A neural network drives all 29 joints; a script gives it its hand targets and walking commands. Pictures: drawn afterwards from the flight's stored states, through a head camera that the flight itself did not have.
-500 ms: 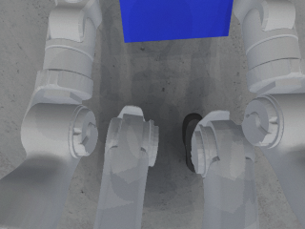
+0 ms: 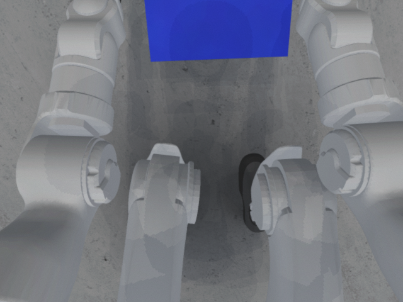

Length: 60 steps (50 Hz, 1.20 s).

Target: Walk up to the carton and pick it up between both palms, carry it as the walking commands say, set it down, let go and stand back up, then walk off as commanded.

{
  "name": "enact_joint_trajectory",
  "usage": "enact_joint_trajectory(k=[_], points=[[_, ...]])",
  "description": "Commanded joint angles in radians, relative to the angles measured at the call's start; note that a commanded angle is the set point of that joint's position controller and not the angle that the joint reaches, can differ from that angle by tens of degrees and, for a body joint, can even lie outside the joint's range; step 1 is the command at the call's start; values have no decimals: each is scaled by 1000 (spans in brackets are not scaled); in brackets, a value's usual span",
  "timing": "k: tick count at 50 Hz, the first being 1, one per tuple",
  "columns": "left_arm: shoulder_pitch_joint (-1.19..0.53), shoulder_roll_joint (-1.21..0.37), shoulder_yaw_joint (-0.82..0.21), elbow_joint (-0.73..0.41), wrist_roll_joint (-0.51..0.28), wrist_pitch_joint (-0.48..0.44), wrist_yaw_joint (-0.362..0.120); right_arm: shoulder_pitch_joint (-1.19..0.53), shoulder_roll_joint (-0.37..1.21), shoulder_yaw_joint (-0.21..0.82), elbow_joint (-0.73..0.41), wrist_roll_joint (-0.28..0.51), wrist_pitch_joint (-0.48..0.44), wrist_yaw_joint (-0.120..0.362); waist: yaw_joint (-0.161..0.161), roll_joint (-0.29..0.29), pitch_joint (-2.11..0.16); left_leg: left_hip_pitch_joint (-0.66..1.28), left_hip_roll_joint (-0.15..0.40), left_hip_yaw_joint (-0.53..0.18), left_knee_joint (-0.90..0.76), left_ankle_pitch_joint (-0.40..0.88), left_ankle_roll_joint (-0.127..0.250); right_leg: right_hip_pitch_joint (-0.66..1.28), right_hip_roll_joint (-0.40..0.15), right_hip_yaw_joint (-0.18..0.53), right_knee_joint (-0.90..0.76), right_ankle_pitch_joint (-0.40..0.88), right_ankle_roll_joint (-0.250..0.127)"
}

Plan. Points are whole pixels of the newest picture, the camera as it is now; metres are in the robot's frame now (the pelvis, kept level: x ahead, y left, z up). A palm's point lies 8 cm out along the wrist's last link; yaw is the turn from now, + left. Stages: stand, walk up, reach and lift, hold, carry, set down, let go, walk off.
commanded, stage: set down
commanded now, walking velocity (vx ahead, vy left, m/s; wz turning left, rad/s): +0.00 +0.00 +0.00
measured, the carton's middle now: out of the picture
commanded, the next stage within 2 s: none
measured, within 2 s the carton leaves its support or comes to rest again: neither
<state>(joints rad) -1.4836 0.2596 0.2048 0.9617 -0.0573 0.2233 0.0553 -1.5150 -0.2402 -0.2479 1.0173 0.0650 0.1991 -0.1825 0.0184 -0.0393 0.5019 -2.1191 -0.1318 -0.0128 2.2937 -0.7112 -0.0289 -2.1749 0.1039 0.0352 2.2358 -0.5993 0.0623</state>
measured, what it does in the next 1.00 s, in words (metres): stands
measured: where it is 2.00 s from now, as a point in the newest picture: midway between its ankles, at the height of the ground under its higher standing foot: (211, 210)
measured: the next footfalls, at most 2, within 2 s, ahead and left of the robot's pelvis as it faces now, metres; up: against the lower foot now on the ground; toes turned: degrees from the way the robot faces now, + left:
none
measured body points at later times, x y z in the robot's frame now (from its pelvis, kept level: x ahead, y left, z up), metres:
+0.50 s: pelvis +0.01 +0.00 -0.01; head +0.39 +0.02 +0.23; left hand +0.57 +0.15 -0.20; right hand +0.58 -0.14 -0.19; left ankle +0.09 +0.11 -0.33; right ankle +0.12 -0.12 -0.33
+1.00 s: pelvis +0.01 +0.00 -0.02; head +0.38 +0.03 +0.22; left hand +0.56 +0.16 -0.20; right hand +0.58 -0.14 -0.19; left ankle +0.09 +0.11 -0.33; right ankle +0.12 -0.12 -0.33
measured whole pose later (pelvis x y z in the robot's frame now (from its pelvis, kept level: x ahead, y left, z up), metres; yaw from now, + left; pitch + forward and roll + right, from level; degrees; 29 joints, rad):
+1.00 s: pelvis +0.01 +0.00 -0.02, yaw +0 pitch +30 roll -2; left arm -1.47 0.25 0.24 0.97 -0.01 0.15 0.01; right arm -1.52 -0.27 -0.26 1.09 0.08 0.13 -0.08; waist 0.02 -0.04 0.52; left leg -2.14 -0.09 -0.01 2.37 -0.74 0.00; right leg -2.18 0.09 0.01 2.30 -0.64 0.05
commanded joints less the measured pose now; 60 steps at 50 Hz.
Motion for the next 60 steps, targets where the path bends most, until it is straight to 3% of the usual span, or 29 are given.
enact_joint_trajectory(k=[1, 2, 3, 5, 6, 7, 9, 10, 11, 13, 16, 18, 20, 22, 29, 30, 31, 32, 40, 41, 42, 48, 52, 54, 55, 56, 58, 59, 60], points=[[-584, -891, -342, -185, -70, -49, -234, -540, 941, 289, -142, 88, -36, 299, 18, 62, -1317, 509, -2, 33, -242, 561, 14, 543, 48, -92, -95, 451, -56], [-574, -902, -342, -171, -64, -51, -226, -556, 919, 295, -148, 91, -43, 300, 17, 87, -1276, 500, 0, 31, -237, 561, 10, 522, 41, -84, -103, 450, -62], [-586, -903, -343, -173, -64, -60, -224, -542, 947, 319, -144, 102, -42, 303, 52, 79, -1281, 502, 0, 31, -231, 586, 15, 531, 47, -69, -102, 472, -68], [-536, -908, -336, -150, -67, -58, -226, -535, 920, 303, -157, 90, -50, 302, 12, 76, -1264, 473, 0, 17, -226, 590, 20, 499, 40, -80, -92, 468, -56], [-539, -899, -331, -145, -60, -62, -223, -545, 925, 342, -177, 102, -56, 305, 48, 57, -1261, 509, 3, 10, -222, 622, 18, 507, 42, -73, -99, 484, -60], [-510, -913, -331, -129, -68, -64, -223, -530, 941, 330, -148, 103, -54, 301, 10, 35, -1248, 480, 6, -5, -234, 608, 26, 511, 37, -96, -82, 482, -52], [-503, -922, -316, -103, -50, -54, -229, -494, 929, 310, -120, 68, -43, 307, 21, 47, -1152, 428, 8, 11, -229, 562, 18, 471, 35, -69, -101, 437, -65], [-502, -911, -310, -85, -50, -56, -231, -475, 923, 285, -83, 58, -42, 309, -15, 33, -1128, 394, 8, 4, -245, 529, 21, 485, 36, -89, -95, 434, -58], [-500, -913, -292, -95, -42, -60, -235, -500, 910, 294, -129, 59, -51, 308, 5, 30, -1158, 418, 9, 1, -234, 557, 26, 486, 40, -88, -88, 454, -59], [-511, -922, -322, -97, -38, -60, -227, -463, 913, 282, -94, 49, -49, 312, -10, 66, -1165, 427, 5, 8, -223, 557, 14, 477, 41, -76, -88, 447, -68], [-472, -901, -327, -117, -40, -66, -226, -487, 925, 313, -131, 85, -53, 319, 48, 76, -1193, 475, 0, 19, -211, 606, 24, 465, 44, -86, -68, 455, -55], [-494, -914, -349, -133, -49, -68, -229, -476, 937, 328, -132, 88, -58, 315, 11, 77, -1199, 463, 9, 4, -198, 594, 21, 507, 45, -72, -76, 475, -65], [-473, -914, -341, -113, -62, -71, -239, -457, 927, 318, -125, 67, -58, 309, 24, 62, -1174, 405, -4, 27, -197, 604, 21, 522, 46, -76, -74, 500, -65], [-455, -882, -334, -104, -54, -68, -242, -446, 922, 301, -113, 71, -55, 311, -7, 59, -1136, 382, 4, 11, -203, 564, 28, 502, 41, -76, -74, 485, -57], [-479, -860, -302, -91, -12, -59, -252, -431, 929, 273, -58, 56, -48, 321, 33, 67, -1048, 353, 9, 34, -204, 515, 23, 485, 48, -62, -88, 438, -65], [-462, -859, -309, -71, -27, -57, -250, -435, 897, 264, -64, 57, -50, 318, 14, 85, -1051, 363, 13, 23, -198, 503, 25, 501, 39, -59, -77, 427, -63], [-483, -839, -299, -79, -26, -62, -250, -452, 910, 275, -89, 66, -53, 318, -10, 45, -1071, 352, 20, 6, -197, 489, 33, 492, 33, -77, -61, 434, -59], [-450, -834, -289, -60, -6, -58, -250, -457, 894, 267, -65, 60, -51, 319, 34, 86, -1039, 356, 11, 27, -191, 476, 23, 463, 36, -64, -71, 394, -62], [-432, -809, -268, -61, 7, -60, -248, -440, 867, 263, -64, 68, -58, 323, 16, 48, -1026, 418, 26, -3, -201, 493, 32, 451, 41, -89, -59, 395, -53], [-433, -827, -278, -66, 7, -60, -247, -435, 865, 242, -55, 57, -62, 321, 7, 86, -1017, 382, 18, 16, -197, 494, 22, 472, 36, -72, -69, 398, -57], [-430, -815, -252, -44, 16, -55, -251, -440, 861, 240, -51, 50, -60, 322, 11, 58, -1007, 380, 19, 7, -204, 472, 30, 449, 38, -95, -55, 374, -58], [-399, -739, -236, -55, 30, -62, -228, -412, 738, 185, -66, 32, -76, 304, -2, 103, -1005, 444, 26, -14, -198, 499, 21, 409, 30, -92, -43, 360, -51], [-388, -600, -200, -53, 38, -79, -193, -396, 634, 176, -70, 30, -86, 283, 14, 76, -1037, 462, 28, -4, -196, 529, 16, 471, 22, -90, -51, 401, -46], [-376, -440, -165, -38, 50, -93, -157, -338, 509, 124, -46, 19, -95, 250, -8, 81, -1027, 467, 35, -14, -205, 501, 15, 456, 22, -100, -42, 392, -37], [-357, -345, -140, -57, 50, -103, -129, -280, 408, 108, -28, 14, -99, 223, -12, 72, -1059, 492, 44, -1, -190, 512, 0, 486, 6, -88, -57, 391, -43], [-302, -241, -100, -42, 60, -113, -102, -274, 305, 101, -66, 33, -109, 195, 24, 67, -1075, 486, 39, 12, -201, 501, 1, 526, 11, -88, -61, 392, -30], [-279, 19, -46, -20, 69, -132, -33, -219, 46, 26, -49, 18, -126, 125, 0, 86, -1124, 493, 52, 8, -195, 523, 0, 530, -1, -85, -65, 423, -27], [-304, 118, -35, -46, 72, -144, -1, -239, -36, 23, -87, 30, -135, 98, 23, 99, -1171, 512, 57, -2, -192, 572, -3, 522, -2, -82, -60, 454, -25], [-341, 144, -36, -52, 45, -146, 18, -257, -88, 17, -72, 32, -140, 68, -3, 75, -1236, 526, 61, 12, -176, 587, -11, 560, -11, -82, -75, 473, -28]])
